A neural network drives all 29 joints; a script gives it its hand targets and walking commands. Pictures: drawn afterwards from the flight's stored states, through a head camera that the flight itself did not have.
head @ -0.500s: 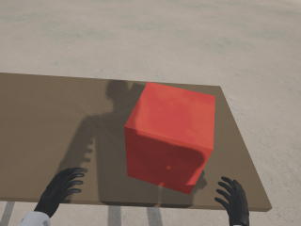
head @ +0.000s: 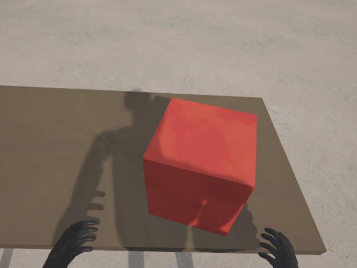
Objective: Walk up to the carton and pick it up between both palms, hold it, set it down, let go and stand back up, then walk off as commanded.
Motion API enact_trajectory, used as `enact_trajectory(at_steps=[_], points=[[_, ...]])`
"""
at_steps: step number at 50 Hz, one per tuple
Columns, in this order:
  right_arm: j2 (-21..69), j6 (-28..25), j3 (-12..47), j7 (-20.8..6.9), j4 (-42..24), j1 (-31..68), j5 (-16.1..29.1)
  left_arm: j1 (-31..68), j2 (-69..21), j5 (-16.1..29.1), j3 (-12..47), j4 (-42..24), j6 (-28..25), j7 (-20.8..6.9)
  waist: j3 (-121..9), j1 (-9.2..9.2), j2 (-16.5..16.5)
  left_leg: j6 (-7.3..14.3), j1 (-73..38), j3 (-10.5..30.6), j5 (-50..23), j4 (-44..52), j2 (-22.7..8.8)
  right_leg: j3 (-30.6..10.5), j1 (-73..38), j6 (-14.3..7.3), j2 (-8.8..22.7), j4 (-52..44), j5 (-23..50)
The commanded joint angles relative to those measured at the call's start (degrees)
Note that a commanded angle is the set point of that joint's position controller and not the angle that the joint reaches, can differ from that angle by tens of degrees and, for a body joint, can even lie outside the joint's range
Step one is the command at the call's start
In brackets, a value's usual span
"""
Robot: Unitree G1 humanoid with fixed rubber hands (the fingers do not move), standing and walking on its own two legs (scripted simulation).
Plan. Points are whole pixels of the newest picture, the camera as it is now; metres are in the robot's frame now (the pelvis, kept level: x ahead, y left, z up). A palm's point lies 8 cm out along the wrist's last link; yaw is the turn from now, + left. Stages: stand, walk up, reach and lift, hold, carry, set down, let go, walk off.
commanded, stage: set down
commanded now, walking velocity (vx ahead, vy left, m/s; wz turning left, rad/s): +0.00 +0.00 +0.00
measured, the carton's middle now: (199, 167) +0.37 -0.03 +0.02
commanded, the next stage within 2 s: let go in 1.52 s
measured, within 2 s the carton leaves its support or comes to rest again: neither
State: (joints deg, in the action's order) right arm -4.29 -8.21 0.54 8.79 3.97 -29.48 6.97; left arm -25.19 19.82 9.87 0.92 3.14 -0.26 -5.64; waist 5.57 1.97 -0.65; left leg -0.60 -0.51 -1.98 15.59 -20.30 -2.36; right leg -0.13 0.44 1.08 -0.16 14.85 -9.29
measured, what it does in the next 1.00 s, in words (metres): stands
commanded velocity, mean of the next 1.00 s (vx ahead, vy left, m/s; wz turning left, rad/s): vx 0.00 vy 0.00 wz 0.00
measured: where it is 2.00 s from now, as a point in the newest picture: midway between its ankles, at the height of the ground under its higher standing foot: outside the picture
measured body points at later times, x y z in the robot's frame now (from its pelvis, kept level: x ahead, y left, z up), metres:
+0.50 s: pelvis -0.02 -0.01 +0.00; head -0.03 +0.00 +0.45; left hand +0.15 +0.23 -0.04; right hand +0.15 -0.22 -0.04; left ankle -0.04 +0.11 -0.75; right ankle -0.01 -0.14 -0.75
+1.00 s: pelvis -0.04 -0.02 +0.00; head -0.05 -0.03 +0.45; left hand +0.15 +0.23 -0.04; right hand +0.15 -0.22 -0.05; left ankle -0.04 +0.11 -0.75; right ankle -0.01 -0.14 -0.75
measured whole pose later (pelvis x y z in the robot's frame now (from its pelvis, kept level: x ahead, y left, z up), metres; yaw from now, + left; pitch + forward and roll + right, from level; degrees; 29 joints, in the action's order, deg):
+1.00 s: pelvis -0.04 -0.02 +0.00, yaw +0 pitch -7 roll +0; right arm -8.0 -6.1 -1.2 1.5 21.4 -16.5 0.2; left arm -11.8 15.0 3.9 -0.5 20.3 5.8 -3.6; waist 5.0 1.0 -1.7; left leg -0.9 0.6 -1.5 12.5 -20.0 -2.0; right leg 0.2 3.6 0.2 0.2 19.4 -8.9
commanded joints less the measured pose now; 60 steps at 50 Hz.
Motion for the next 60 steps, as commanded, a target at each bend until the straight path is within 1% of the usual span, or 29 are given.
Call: enact_trajectory(at_steps=[1,2,4,8,12,18,19,21,24,25,26,27,29,30,32,33,36,37,38,44,46,49,52,54,55,56,58,59,60], points=[[-3.72,-3.08,-1.71,-0.69,-4.77,0.43,-0.82,2.77,5.4,-1.16,-2.79,-5.72,-1.9,0.29,-2.77,-0.69,-3.83,-3.25,3.17,-0.98,-23.82,2.16,2.05,-0.54,-3.26,-2.91,-1.27,-0.43,11.35],[-3.99,-2.74,-2.25,-0.89,-4.98,1.75,-0.76,3.3,5.7,-0.96,-3.05,-6.39,-1.56,0.5,-1.94,-0.34,-5.41,-3.52,4.1,-1.25,-23.02,2.64,1.8,-0.77,-2.91,-3.03,-1.49,-0.43,10.1],[-4.17,-2.68,-2.69,-1.15,-4.26,1.77,-1.63,2.96,5.02,-0.63,-2.39,-4.76,-1.36,0.58,-1.56,-0.93,-2.38,-3.03,5.18,-1.12,-21.29,3.07,1.28,-0.59,-4.29,-3.14,-1.57,-0.13,10.2],[-3.68,-1.88,-2.76,-1.95,-2.2,2.86,-1.7,4.38,4.07,-1.5,-2.19,-2.55,-0.55,1.16,-0.77,-0.86,-3.09,-2.4,6.35,-1.53,-17.38,4.45,1.62,-0.84,-4.44,-3.0,-1.22,-0.32,7.4],[-3.85,-0.78,-2.65,-2.81,-2.1,6.94,-3.26,7.96,3.83,-1.81,-2.91,-0.03,0.58,1.69,-0.51,0.86,-1.47,-1.66,8.79,-2.25,-10.56,5.32,1.76,-1.06,-3.21,-3.0,-0.59,-0.48,1.44],[-3.36,0.51,-3.52,-3.2,0.18,8.31,-3.76,10.5,4.91,-1.6,-2.57,1.92,1.09,2.42,-2.19,-0.58,-1.66,-0.2,12.48,-2.6,-4.95,6.4,1.04,-1.16,-6.34,-2.26,-0.32,1.0,1.09],[-3.22,0.83,-3.59,-3.19,0.56,9.54,-3.95,10.34,4.56,-1.71,-2.6,2.57,1.26,2.42,-1.13,-0.68,-0.95,-0.25,12.12,-2.47,-5.48,6.27,1.23,-1.38,-5.13,-2.3,-0.15,0.66,0.3],[-4.91,1.85,-3.67,-3.74,5.99,10.13,-4.07,11.48,2.96,-3.82,-1.95,4.32,2.38,2.89,-0.31,-1.21,-4.2,-0.77,11.89,-2.05,-4.2,6.52,1.35,-1.13,-4.44,-2.74,-0.35,1.03,-0.42],[-6.12,2.19,-4.61,-4.84,9.72,13.13,-4.71,12.01,1.21,-4.15,-1.06,7.8,3.77,2.98,0.66,-0.83,-3.45,-1.47,10.87,-1.47,-4.33,6.47,1.07,-0.17,-1.59,-3.45,-1.02,0.89,-2.21],[-3.47,1.54,-3.74,-3.66,3.51,11.7,-4.14,12.9,3.64,-2.64,-1.69,3.44,2.73,2.64,-1.71,-1.52,-0.93,-0.37,11.68,-2.85,-5.37,5.79,1.7,-0.81,-4.99,-2.67,-0.21,0.53,0.48],[-5.48,1.51,-3.85,-4.76,6.57,12.84,-5.26,11.92,2.3,-3.37,-1.19,7.1,3.35,3.06,-1.39,-0.91,-1.07,-1.04,11.12,-1.61,-5.98,5.64,1.59,-0.09,-2.24,-2.96,-0.41,0.9,-0.66],[-3.89,0.84,-3.72,-4.45,3.81,13.18,-5.28,13.29,4.24,-2.11,-2.18,6.58,3.07,2.85,-2.28,-1.15,2.43,-0.12,11.1,-2.31,-5.04,4.97,1.74,-0.81,-2.48,-2.64,0.2,0.26,-0.39],[-4.57,0.57,-4.12,-4.44,8.14,12.22,-5.42,12.69,2.5,-3.53,-1.86,7.42,3.33,2.87,-2.86,-1.67,0.61,-0.67,9.09,-2.9,-8.29,4.84,1.88,-0.57,-2.22,-2.22,-0.1,0.3,1.45],[-4.87,0.31,-3.4,-4.3,5.68,12.19,-4.66,11.61,2.85,-3.49,-2.57,7.78,3.56,2.54,-2.27,-1.28,1.52,-0.52,9.52,-2.88,-8.66,5.03,1.98,-0.48,-2.5,-2.16,-0.33,0.41,2.11],[-6.65,0.99,-4.08,-5.49,12.2,13.0,-5.38,11.41,0.77,-5.2,-1.58,9.48,4.41,3.18,-1.03,-1.31,-1.87,-1.66,9.52,-1.55,-8.29,5.0,1.54,0.18,-1.11,-2.94,-1.11,1.08,0.72],[-6.65,0.73,-3.7,-5.61,11.06,13.43,-5.56,10.82,1.51,-5.03,-2.51,10.13,4.45,3.02,-1.22,-0.55,0.45,-1.15,8.84,-2.17,-8.08,5.17,1.66,-0.01,-0.23,-2.9,-0.79,0.13,0.46],[-6.81,0.78,-3.75,-5.83,10.23,15.38,-6.23,12.31,0.82,-4.77,-1.86,12.25,5.53,2.76,0.37,-0.8,1.35,-0.28,11.83,-2.41,-3.49,6.51,1.37,0.24,-1.98,-2.75,-0.75,0.55,-1.53],[-6.84,1.12,-4.04,-6.19,13.17,15.3,-6.16,13.09,-0.05,-5.72,-1.76,12.28,5.71,3.0,1.32,-0.68,0.03,-0.85,11.41,-2.43,-3.13,6.6,1.24,0.37,-0.58,-3.03,-0.77,0.4,-3.4],[-5.11,0.87,-3.21,-5.17,9.03,13.76,-5.72,13.24,1.46,-4.97,-2.5,10.85,5.33,2.46,0.55,-1.26,0.69,0.14,12.9,-3.24,-1.64,6.91,1.65,-0.14,-4.29,-2.24,-0.64,0.67,-1.09],[-8.73,2.92,-4.53,-6.95,17.35,18.64,-7.08,15.54,-1.7,-7.09,-1.32,17.49,8.09,3.35,2.01,-0.65,-1.7,0.1,14.87,-2.47,2.68,8.41,0.52,1.37,-2.56,-2.66,-1.57,2.08,-5.83],[-6.88,3.36,-3.48,-6.05,14.7,18.49,-7.13,17.22,-0.09,-6.71,-1.62,17.38,8.01,2.44,2.1,-1.22,0.0,1.8,17.65,-3.37,5.3,8.44,0.86,0.54,-5.68,-1.69,-1.17,1.82,-6.13],[-6.17,4.15,-4.07,-5.46,13.86,19.88,-7.22,18.33,-0.25,-6.01,-1.74,17.71,8.86,1.96,1.69,-1.46,2.4,2.04,17.26,-3.77,5.19,8.13,1.02,1.3,-4.85,-1.0,-0.87,2.01,-7.15],[-10.41,6.06,-4.91,-6.84,20.62,23.28,-8.1,19.08,-3.33,-8.84,-1.43,22.5,10.87,2.39,5.57,-0.99,-2.29,1.62,20.15,-2.28,8.78,10.22,-0.32,2.32,-5.03,-1.87,-2.84,3.73,-9.83],[-10.76,7.23,-5.69,-7.12,20.24,25.2,-7.94,21.26,-4.5,-9.05,-0.43,23.33,11.31,2.38,5.9,-1.69,-4.37,2.76,25.16,-2.58,13.81,12.05,-1.05,2.84,-9.3,-1.41,-3.81,5.37,-11.37],[-8.82,6.93,-4.58,-6.09,15.84,23.18,-8.18,20.07,-1.43,-7.97,-2.48,21.21,11.3,1.63,2.79,-2.31,-0.49,3.5,25.77,-3.56,11.74,10.57,-0.49,2.08,-12.94,-0.26,-2.57,5.97,-7.2],[-8.44,6.95,-4.23,-6.2,16.67,24.09,-8.04,22.0,-1.52,-7.87,-2.67,22.15,10.92,1.54,3.03,-1.51,1.27,3.72,24.05,-4.45,9.76,9.63,0.14,1.49,-9.29,-0.41,-2.1,4.25,-10.23],[-8.96,8.29,-4.53,-6.65,20.17,23.93,-8.52,23.18,-1.88,-8.27,-2.85,24.56,12.26,1.8,3.62,-1.25,2.41,2.48,17.15,-4.13,7.47,7.31,1.42,0.38,-1.14,-1.33,-0.31,1.05,-15.49],[-9.93,8.64,-5.5,-7.26,22.16,27.27,-9.02,25.91,-2.9,-9.0,-2.56,26.08,13.01,2.37,3.38,-0.61,0.89,1.64,18.35,-3.91,9.22,7.59,0.79,1.56,0.2,-1.67,-0.72,2.03,-18.07],[-8.83,8.68,-4.75,-6.66,18.67,26.55,-8.83,25.46,-2.1,-8.45,-2.5,24.0,12.89,1.93,3.58,-1.68,0.9,2.62,20.08,-3.81,11.32,8.15,0.74,1.12,-2.03,-1.15,-1.07,2.68,-16.93]])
